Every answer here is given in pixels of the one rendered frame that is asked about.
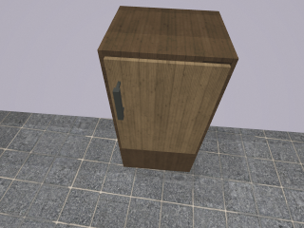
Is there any cupboard door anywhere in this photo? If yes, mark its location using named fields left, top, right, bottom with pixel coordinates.
left=104, top=56, right=231, bottom=154

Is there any handle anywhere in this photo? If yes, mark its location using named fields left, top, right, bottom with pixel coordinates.
left=112, top=81, right=124, bottom=121

